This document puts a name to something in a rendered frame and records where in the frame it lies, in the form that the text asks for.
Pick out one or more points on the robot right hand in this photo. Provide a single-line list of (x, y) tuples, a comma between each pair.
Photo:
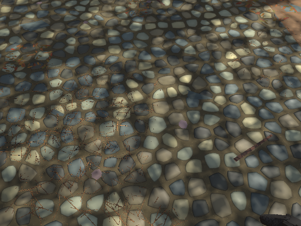
[(279, 220)]

